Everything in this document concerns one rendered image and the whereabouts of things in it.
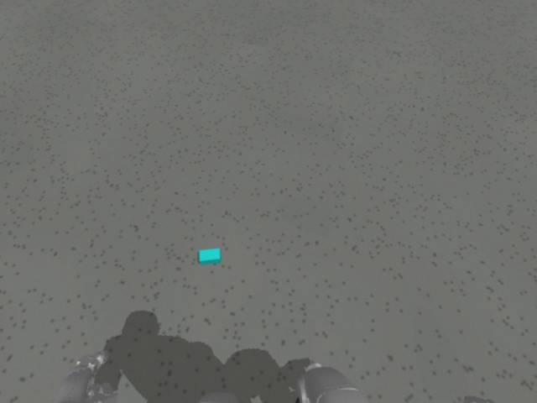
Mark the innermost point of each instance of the left robot hand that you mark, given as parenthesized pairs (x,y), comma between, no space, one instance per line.
(76,382)

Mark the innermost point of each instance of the small box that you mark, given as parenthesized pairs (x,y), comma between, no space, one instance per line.
(210,256)

